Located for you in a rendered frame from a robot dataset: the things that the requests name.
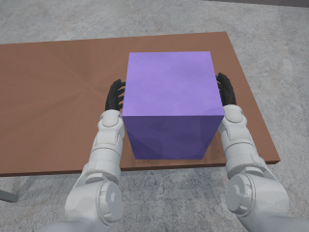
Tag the robot left upper arm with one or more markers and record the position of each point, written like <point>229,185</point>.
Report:
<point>93,207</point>

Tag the carton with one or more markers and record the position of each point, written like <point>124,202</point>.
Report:
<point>172,106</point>

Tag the robot right upper arm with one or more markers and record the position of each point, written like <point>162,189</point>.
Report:
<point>261,205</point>

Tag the robot left forearm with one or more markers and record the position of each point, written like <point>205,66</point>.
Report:
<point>106,153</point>

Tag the left robot hand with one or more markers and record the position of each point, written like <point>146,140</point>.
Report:
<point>113,99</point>

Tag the right robot hand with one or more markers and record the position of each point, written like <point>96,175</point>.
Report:
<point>226,91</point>

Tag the table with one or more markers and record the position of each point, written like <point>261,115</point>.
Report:
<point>52,95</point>

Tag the robot right forearm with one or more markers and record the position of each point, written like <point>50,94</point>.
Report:
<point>238,146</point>

